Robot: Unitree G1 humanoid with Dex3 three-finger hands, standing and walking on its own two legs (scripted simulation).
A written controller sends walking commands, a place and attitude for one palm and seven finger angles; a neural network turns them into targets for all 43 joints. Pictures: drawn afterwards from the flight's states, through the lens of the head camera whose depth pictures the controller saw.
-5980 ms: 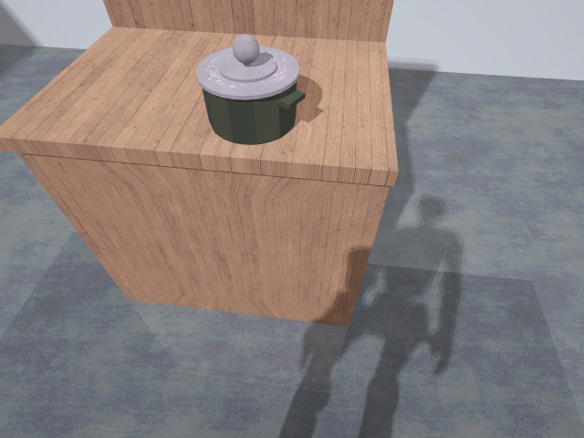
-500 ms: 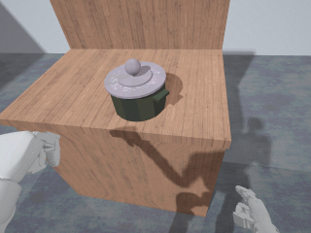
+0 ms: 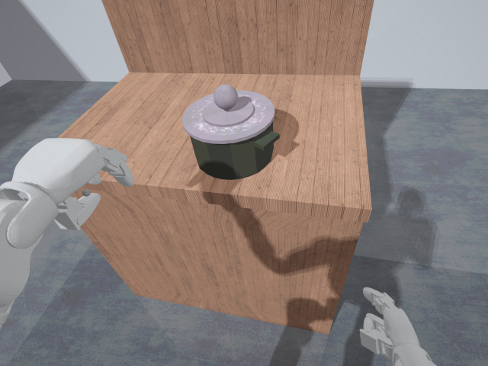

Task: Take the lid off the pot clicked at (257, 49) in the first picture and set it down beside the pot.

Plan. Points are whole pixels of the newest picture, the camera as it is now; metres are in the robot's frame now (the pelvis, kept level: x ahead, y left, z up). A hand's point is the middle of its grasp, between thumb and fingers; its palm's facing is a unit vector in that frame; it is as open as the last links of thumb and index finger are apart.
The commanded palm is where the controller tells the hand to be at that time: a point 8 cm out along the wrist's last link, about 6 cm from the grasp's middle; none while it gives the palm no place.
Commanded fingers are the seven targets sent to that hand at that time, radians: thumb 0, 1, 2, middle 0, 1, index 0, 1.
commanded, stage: reach forward and open the fingers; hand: left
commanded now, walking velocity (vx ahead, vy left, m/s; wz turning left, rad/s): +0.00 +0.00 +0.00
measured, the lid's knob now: (225, 97) +0.58 +0.12 +0.17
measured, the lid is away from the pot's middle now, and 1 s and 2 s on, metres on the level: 0.00 0.00 0.00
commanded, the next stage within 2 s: move the open hand above the knob in 0.84 s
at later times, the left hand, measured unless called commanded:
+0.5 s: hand (86, 143) +0.31 +0.25 +0.26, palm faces +0.10 +0.03 -0.99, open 9.7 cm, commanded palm +0.27 +0.24 +0.32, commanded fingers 0.00 -0.38 1.74 -0.90 -0.08 -0.90 -0.08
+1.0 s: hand (99, 141) +0.32 +0.24 +0.25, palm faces +0.00 +0.01 -1.00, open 9.7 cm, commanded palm +0.29 +0.23 +0.32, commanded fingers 0.00 -0.37 1.73 -0.90 -0.08 -0.90 -0.08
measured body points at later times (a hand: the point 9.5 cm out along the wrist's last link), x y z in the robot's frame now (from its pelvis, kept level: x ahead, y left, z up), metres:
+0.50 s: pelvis -0.02 +0.01 +0.00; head -0.03 -0.04 +0.44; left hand +0.30 +0.24 +0.31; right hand +0.20 -0.20 -0.09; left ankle +0.09 +0.10 -0.74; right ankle +0.01 -0.13 -0.74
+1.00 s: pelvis +0.00 -0.01 +0.00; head -0.01 -0.06 +0.44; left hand +0.32 +0.23 +0.31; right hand +0.22 -0.22 -0.09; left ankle +0.09 +0.10 -0.74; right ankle +0.01 -0.14 -0.74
